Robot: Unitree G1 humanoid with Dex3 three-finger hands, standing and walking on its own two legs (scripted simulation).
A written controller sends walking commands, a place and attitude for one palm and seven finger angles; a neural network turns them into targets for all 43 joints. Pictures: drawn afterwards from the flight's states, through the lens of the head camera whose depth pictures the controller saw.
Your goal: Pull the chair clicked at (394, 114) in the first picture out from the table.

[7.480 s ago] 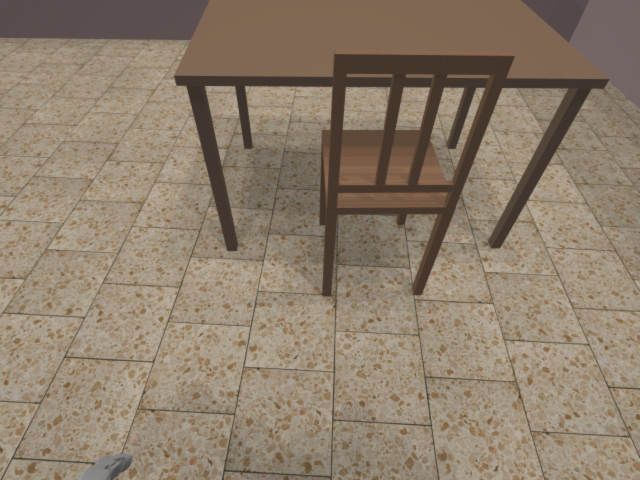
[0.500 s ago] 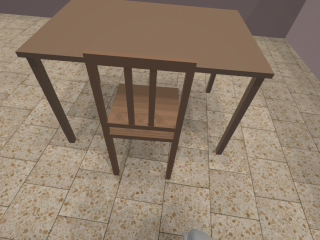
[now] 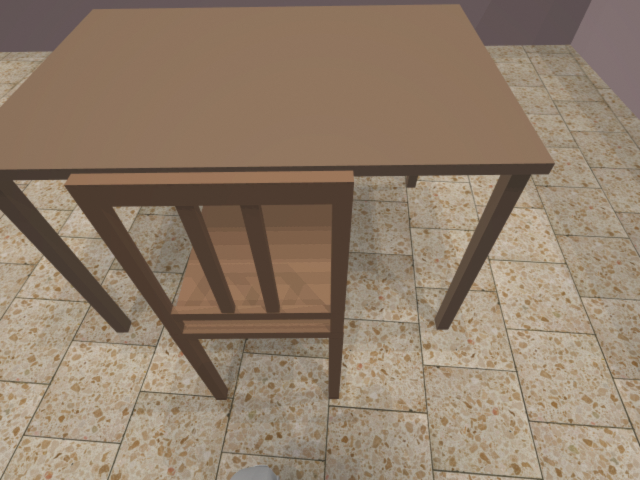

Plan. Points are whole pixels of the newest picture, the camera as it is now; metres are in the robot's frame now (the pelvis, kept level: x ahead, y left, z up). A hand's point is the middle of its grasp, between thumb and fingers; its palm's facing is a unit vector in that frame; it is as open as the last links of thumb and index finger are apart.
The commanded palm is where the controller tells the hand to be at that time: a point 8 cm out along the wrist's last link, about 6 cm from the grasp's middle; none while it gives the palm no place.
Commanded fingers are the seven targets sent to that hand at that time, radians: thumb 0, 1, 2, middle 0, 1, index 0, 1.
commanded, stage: come to a stop and stand still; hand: left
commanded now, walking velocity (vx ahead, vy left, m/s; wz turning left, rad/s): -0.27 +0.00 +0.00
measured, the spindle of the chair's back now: (210, 264) +0.45 +0.22 -0.07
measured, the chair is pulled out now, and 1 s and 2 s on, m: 0.00 0.00 0.00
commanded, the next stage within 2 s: look again from close up in 1.06 s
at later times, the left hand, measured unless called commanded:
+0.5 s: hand out of the picture +0.01 +0.17 -0.17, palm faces +0.01 -0.95 -0.30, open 7.4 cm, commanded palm none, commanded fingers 0.00 0.90 0.90 -0.20 -0.30 -0.20 -0.30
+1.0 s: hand out of the picture -0.08 +0.13 -0.17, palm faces +0.03 -0.98 -0.20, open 7.3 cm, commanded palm none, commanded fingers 0.00 0.90 0.90 -0.20 -0.30 -0.20 -0.30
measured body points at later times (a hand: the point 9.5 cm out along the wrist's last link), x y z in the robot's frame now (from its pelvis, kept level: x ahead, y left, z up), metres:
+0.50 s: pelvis -0.03 -0.03 -0.01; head +0.00 -0.06 +0.43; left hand +0.01 +0.22 -0.15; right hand +0.07 -0.27 -0.17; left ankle +0.03 +0.10 -0.71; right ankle -0.04 -0.12 -0.74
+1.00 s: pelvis -0.08 -0.04 +0.00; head -0.08 -0.04 +0.45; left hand -0.08 +0.18 -0.16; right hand -0.10 -0.26 -0.16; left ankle -0.03 +0.05 -0.74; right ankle -0.04 -0.12 -0.74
